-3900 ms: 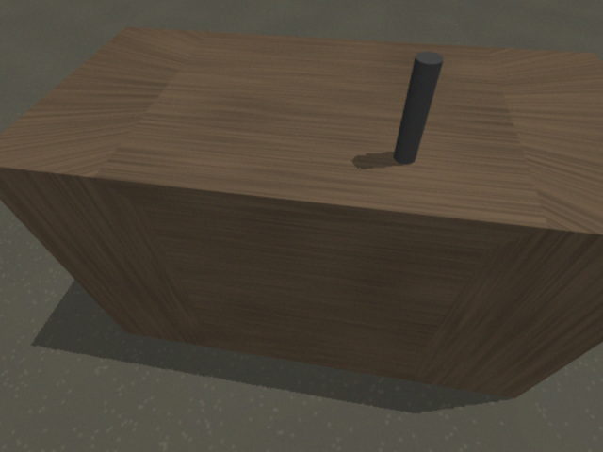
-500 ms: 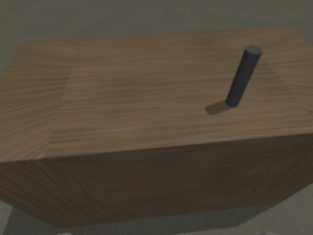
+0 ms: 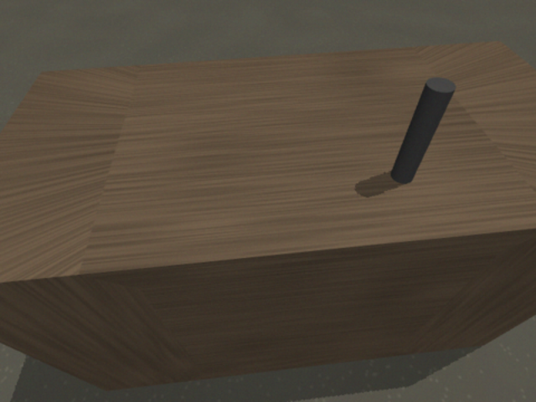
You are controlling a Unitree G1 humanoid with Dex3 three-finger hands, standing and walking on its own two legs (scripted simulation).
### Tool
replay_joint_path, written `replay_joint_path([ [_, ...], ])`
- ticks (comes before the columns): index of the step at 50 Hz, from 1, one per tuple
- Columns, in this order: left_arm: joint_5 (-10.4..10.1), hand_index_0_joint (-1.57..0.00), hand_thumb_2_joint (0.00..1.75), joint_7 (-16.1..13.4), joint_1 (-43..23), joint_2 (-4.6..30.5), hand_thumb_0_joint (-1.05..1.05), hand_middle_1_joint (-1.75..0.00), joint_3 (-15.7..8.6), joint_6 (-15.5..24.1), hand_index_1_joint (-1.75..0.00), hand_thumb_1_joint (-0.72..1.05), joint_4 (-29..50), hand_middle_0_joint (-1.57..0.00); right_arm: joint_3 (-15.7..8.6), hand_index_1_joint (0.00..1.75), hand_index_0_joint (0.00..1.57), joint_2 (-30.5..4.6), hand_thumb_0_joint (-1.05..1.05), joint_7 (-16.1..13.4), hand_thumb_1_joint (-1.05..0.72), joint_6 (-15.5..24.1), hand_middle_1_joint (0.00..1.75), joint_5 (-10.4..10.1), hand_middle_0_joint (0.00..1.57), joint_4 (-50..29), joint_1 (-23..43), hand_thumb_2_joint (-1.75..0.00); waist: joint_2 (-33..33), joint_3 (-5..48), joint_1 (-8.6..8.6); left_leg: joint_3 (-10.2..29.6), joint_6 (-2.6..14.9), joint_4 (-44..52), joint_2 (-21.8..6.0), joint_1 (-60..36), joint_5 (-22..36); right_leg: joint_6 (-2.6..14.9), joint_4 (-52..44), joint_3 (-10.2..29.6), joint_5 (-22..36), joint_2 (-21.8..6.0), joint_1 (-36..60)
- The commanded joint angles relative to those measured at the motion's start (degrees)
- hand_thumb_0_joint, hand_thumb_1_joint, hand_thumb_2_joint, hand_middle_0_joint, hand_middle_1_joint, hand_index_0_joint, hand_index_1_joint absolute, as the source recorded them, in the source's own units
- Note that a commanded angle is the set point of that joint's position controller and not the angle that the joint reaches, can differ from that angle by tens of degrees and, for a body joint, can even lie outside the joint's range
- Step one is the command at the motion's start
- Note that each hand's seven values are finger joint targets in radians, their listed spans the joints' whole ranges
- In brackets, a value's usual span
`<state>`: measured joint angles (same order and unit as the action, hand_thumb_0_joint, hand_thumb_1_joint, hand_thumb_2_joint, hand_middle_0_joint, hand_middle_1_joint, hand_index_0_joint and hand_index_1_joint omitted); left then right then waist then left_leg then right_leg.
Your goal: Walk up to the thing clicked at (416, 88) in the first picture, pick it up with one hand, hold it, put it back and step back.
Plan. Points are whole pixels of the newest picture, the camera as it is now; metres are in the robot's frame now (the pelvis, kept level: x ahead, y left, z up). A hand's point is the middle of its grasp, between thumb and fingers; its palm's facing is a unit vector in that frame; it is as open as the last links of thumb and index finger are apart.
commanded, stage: stand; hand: right
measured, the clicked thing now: (418, 136) +0.50 -0.23 +0.11
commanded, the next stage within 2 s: none
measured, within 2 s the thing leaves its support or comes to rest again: neither
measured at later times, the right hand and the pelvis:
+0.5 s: hand out of the picture +0.07 -0.25 -0.16, palm faces -0.04 +0.94 -0.33, open 7.4 cm; pelvis -0.01 +0.00 +0.00, yaw +0 degrees
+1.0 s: hand out of the picture +0.07 -0.25 -0.16, palm faces -0.05 +0.94 -0.34, open 7.4 cm; pelvis +0.00 +0.00 +0.00, yaw +1 degrees
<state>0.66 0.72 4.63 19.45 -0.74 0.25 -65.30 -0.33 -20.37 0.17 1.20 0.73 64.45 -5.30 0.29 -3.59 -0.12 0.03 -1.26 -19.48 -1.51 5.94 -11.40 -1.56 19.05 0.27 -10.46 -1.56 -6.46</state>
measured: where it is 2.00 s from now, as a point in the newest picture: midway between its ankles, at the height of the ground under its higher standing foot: outside the picture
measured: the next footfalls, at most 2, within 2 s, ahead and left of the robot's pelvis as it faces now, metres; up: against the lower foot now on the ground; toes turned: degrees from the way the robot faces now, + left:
none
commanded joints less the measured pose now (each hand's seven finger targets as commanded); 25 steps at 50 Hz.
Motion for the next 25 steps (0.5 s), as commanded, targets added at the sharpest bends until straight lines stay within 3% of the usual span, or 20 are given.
replay_joint_path([
  [1,-0.3,-0.2,0.9,-0.9,-2.6,12.7,0.0,-0.3,-2.2,1.4,-0.3,0.9,3.1,-0.2,-2.1,0.3,0.2,-12.3,0.0,-0.7,-0.9,1.0,0.3,-0.3,0.2,-3.1,2.2,-0.9,-0.2,6.8,0.08,4.2,2.06,3.0,-6.3,-0.9,12.8,2.49,-1.8,4.0,11.9,-6.1,2.8],
  [8,-0.3,-0.2,0.9,-1.0,-2.4,13.0,0.0,-0.3,-1.9,1.4,-0.3,0.9,2.9,-0.2,-2.0,0.3,0.2,-12.2,0.0,-0.5,-0.9,0.6,0.3,-0.2,0.2,-2.8,2.4,-0.9,-1.4,5.5,0.16,4.5,1.99,4.0,-6.1,-0.3,8.4,2.39,-2.9,3.7,6.9,-5.8,1.1],
  [14,-0.3,-0.2,0.9,-1.0,-1.5,12.9,0.0,-0.3,-1.7,1.7,-0.3,0.9,3.0,-0.2,-2.0,0.3,0.2,-12.5,0.0,-0.3,-0.9,0.7,0.3,-0.4,0.2,-2.7,2.4,-0.9,-0.6,6.2,0.0,4.5,2.19,3.5,-6.1,-1.1,10.3,2.33,-2.7,3.9,10.3,-6.2,1.7],
  [25,-0.3,-0.2,0.9,-1.1,-1.0,13.2,0.0,-0.3,-1.5,1.6,-0.3,0.9,3.2,-0.2,-1.9,0.3,0.2,-12.5,0.0,-0.2,-0.9,0.5,0.3,-0.3,0.2,-2.4,1.7,-0.9,-0.1,5.3,0.17,4.6,2.11,4.1,-6.0,0.4,7.5,2.25,-3.5,3.9,6.9,-6.1,1.3],
])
